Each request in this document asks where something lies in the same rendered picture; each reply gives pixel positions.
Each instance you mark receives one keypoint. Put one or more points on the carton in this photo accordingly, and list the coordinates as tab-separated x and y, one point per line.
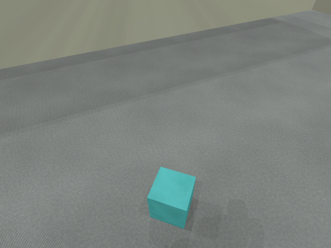
170	197

